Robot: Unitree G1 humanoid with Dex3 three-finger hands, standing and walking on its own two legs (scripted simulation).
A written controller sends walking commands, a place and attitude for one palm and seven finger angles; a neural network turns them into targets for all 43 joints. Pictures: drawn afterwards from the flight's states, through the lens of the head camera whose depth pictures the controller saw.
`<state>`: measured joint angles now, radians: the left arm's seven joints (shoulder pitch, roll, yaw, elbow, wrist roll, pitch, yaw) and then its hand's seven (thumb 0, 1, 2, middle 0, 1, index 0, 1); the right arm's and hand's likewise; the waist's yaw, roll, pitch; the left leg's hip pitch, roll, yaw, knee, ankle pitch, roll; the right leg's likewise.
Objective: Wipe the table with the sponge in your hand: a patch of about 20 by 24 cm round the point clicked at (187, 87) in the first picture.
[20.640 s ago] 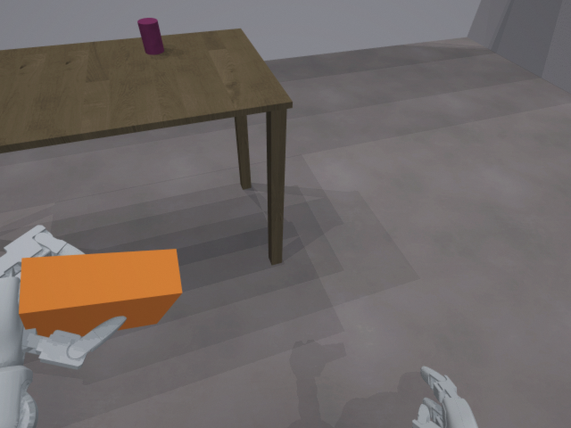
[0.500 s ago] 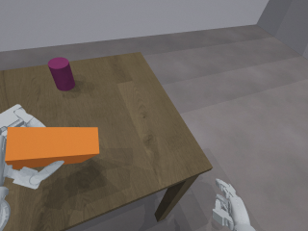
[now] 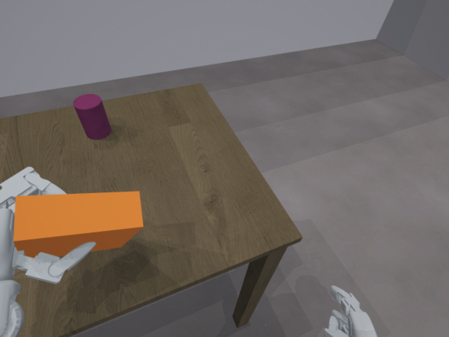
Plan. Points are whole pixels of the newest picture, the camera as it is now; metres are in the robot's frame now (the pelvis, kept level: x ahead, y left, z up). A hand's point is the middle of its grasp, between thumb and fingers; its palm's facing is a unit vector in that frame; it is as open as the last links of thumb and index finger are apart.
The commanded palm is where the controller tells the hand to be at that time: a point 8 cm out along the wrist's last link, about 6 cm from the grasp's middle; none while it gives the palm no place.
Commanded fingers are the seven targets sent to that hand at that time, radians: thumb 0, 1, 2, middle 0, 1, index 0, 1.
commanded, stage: come to a stop and stand still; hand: left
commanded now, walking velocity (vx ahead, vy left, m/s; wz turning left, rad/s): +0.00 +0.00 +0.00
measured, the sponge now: (97, 225) +0.23 +0.21 +0.13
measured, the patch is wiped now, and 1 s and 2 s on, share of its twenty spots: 0.00 0.00 0.00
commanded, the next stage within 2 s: look again from close up in 0.14 s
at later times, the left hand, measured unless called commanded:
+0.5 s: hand (60, 221) +0.22 +0.24 +0.15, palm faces +0.38 -0.85 -0.36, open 9.2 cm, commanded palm +0.17 +0.27 +0.17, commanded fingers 0.00 0.10 1.30 -1.20 -1.60 -1.20 -1.60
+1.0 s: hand (74, 217) +0.23 +0.23 +0.16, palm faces +0.35 -0.86 -0.37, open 9.2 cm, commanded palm +0.17 +0.26 +0.17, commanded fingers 0.00 0.10 1.30 -1.20 -1.60 -1.20 -1.60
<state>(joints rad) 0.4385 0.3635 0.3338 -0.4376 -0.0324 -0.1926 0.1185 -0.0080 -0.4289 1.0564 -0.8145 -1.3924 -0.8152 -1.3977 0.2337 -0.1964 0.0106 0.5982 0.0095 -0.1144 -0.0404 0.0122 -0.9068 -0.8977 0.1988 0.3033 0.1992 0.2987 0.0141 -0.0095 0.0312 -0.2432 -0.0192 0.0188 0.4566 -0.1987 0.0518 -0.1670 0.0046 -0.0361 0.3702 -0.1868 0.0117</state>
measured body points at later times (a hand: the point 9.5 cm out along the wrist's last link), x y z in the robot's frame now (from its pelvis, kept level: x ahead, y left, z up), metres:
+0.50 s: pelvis +0.01 +0.00 +0.00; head +0.02 +0.01 +0.45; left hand +0.20 +0.29 +0.17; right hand +0.19 -0.23 -0.07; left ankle +0.03 +0.08 -0.74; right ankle +0.01 -0.13 -0.74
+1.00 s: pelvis +0.01 -0.02 +0.00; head +0.03 +0.00 +0.45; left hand +0.20 +0.27 +0.18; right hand +0.18 -0.24 -0.07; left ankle +0.03 +0.08 -0.74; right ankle +0.01 -0.13 -0.74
